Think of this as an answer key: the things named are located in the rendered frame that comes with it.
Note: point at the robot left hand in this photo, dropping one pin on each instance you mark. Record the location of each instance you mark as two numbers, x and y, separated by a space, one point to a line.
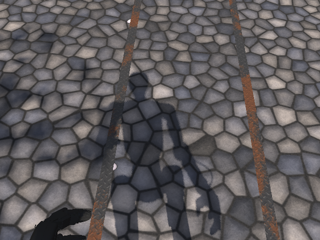
48 229

